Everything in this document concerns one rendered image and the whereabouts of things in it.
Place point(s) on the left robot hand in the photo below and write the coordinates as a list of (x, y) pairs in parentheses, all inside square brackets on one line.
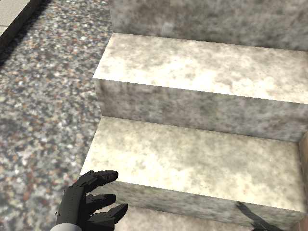
[(77, 208)]

